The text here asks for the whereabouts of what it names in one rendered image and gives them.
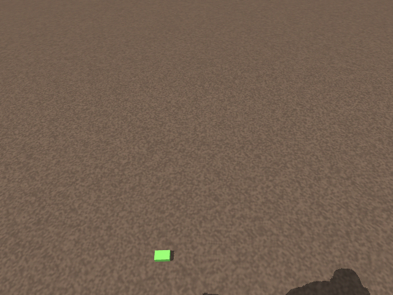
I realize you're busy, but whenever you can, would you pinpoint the small box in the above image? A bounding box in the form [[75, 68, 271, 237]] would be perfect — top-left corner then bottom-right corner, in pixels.
[[154, 250, 171, 262]]

